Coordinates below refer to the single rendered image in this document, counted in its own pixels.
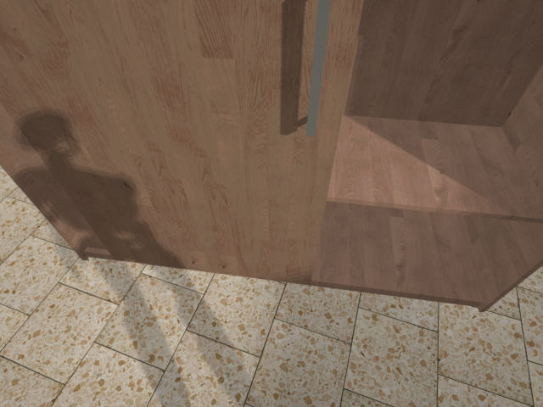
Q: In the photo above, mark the handle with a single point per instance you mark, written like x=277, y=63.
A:
x=318, y=58

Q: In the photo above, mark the wardrobe door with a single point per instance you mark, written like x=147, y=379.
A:
x=20, y=147
x=178, y=127

